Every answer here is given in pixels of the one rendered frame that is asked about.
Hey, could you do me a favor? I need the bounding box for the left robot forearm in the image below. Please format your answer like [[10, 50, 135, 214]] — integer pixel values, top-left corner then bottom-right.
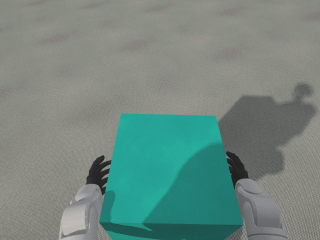
[[58, 184, 103, 240]]

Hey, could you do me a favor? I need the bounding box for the carton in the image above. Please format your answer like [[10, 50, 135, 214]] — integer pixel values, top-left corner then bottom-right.
[[99, 113, 244, 240]]

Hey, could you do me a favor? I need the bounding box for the right robot hand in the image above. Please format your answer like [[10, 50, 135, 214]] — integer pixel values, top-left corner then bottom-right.
[[226, 151, 249, 189]]

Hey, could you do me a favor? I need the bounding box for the right robot forearm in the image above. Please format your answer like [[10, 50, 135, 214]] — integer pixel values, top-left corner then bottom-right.
[[234, 178, 288, 240]]

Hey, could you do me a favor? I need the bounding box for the left robot hand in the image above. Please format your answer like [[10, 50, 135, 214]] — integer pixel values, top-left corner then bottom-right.
[[86, 155, 112, 195]]

